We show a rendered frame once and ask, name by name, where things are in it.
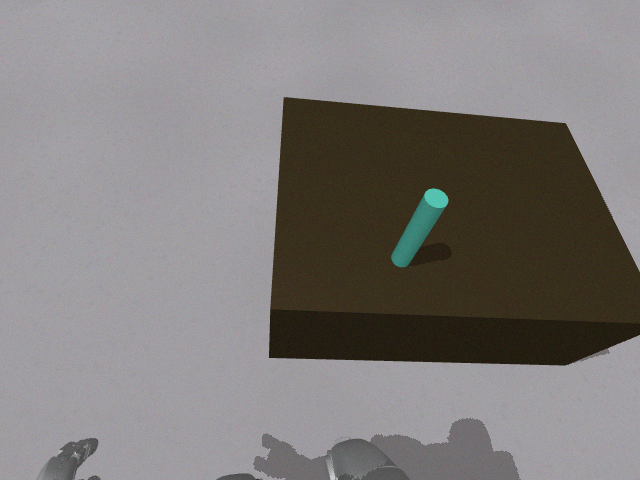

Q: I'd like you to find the left robot hand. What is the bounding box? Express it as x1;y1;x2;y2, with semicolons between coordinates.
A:
36;438;101;480

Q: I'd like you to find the can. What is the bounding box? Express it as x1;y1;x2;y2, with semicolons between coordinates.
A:
391;189;448;267

